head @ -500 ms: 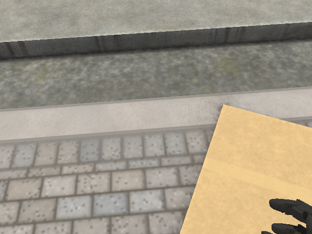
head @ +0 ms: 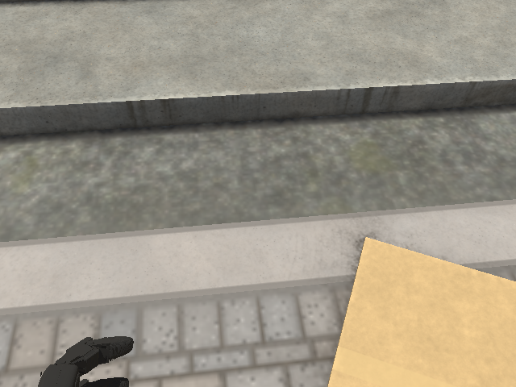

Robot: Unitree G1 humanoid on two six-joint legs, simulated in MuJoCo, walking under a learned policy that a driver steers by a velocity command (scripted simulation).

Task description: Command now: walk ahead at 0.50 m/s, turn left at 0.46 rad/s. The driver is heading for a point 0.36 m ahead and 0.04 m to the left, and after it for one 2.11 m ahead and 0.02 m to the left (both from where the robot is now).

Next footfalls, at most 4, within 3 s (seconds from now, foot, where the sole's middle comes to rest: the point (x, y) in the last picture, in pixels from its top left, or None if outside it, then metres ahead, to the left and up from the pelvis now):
0.04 right None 0.20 -0.15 -0.75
0.46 left None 0.29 0.20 -0.78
1.00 right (207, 325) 0.64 0.08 -0.78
1.46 left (149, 243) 0.92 0.25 -0.78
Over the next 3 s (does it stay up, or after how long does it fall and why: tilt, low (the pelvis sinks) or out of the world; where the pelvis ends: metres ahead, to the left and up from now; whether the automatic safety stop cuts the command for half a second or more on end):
stays up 1.55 0.09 0.06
